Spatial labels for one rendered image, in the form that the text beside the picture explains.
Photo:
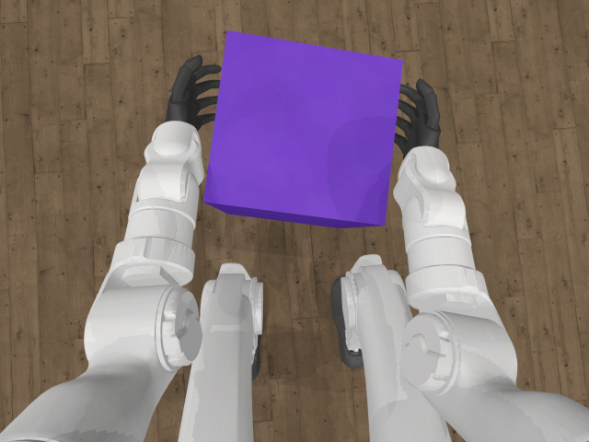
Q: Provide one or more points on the robot right hand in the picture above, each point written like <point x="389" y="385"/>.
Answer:
<point x="424" y="129"/>

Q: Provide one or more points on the robot thigh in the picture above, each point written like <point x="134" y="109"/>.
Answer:
<point x="379" y="312"/>
<point x="218" y="404"/>

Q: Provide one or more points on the robot left thigh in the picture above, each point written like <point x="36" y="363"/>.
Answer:
<point x="218" y="404"/>

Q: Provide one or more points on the right robot forearm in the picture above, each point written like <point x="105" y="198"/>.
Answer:
<point x="441" y="265"/>

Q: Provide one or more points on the robot left hand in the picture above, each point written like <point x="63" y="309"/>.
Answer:
<point x="183" y="104"/>

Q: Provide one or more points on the robot right upper arm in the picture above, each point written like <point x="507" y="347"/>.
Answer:
<point x="466" y="368"/>

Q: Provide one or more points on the left robot forearm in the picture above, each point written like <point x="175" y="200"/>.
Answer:
<point x="157" y="245"/>

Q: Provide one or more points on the carton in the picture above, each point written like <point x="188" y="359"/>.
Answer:
<point x="303" y="133"/>

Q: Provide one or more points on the robot right thigh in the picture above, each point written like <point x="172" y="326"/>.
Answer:
<point x="379" y="312"/>

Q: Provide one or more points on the robot left upper arm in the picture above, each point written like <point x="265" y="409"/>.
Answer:
<point x="137" y="339"/>

